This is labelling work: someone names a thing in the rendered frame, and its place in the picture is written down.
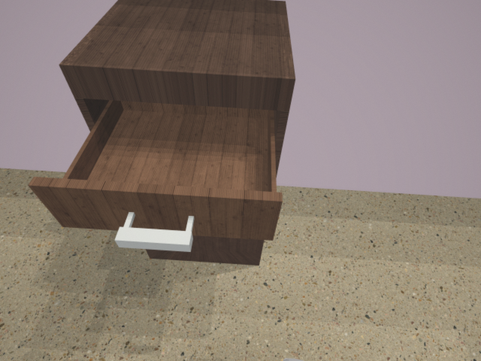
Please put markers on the cabinet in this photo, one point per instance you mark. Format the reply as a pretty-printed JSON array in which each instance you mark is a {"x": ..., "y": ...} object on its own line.
[{"x": 218, "y": 53}]

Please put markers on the drawer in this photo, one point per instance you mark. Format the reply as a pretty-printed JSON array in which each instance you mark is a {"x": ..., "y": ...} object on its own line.
[{"x": 166, "y": 162}]

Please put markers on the handle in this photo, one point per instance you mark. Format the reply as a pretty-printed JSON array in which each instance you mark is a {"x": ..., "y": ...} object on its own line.
[{"x": 154, "y": 239}]

